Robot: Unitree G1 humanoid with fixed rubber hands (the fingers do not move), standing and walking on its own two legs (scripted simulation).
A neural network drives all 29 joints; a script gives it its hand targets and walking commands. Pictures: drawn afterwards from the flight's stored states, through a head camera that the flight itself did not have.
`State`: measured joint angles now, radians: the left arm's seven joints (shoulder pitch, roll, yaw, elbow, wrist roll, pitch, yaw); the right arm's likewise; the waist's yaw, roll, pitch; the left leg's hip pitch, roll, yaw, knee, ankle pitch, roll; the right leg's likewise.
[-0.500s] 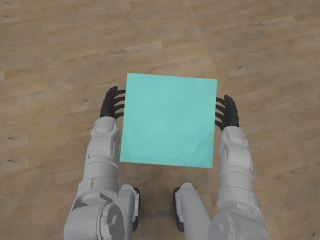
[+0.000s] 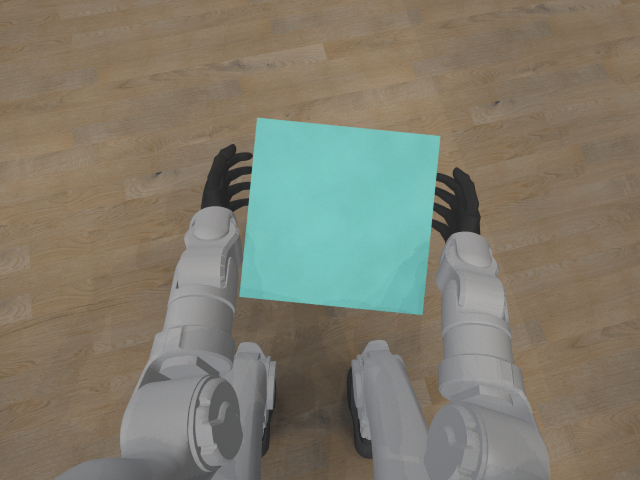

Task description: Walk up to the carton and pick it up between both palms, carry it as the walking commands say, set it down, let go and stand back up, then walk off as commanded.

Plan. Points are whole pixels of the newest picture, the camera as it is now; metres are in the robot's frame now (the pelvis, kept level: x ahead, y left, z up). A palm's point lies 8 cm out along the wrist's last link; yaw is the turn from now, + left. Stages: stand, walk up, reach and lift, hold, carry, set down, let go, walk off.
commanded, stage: set down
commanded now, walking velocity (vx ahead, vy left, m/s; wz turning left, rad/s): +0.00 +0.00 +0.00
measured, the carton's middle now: (336, 220) +0.44 -0.03 -0.16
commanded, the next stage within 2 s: none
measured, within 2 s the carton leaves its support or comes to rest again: neither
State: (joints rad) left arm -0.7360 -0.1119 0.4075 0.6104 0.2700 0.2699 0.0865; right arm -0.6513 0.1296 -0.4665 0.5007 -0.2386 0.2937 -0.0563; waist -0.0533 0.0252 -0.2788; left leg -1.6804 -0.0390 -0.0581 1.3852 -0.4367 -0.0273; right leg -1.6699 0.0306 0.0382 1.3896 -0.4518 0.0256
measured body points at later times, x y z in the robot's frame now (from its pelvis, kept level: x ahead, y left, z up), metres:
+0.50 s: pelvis -0.02 +0.01 -0.08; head +0.23 +0.01 +0.29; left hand +0.46 +0.12 -0.17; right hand +0.43 -0.19 -0.16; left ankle +0.08 +0.13 -0.56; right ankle +0.07 -0.13 -0.56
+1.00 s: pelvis -0.03 +0.00 -0.14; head +0.27 -0.01 +0.19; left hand +0.49 +0.11 -0.26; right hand +0.45 -0.20 -0.25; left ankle +0.08 +0.13 -0.56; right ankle +0.07 -0.13 -0.56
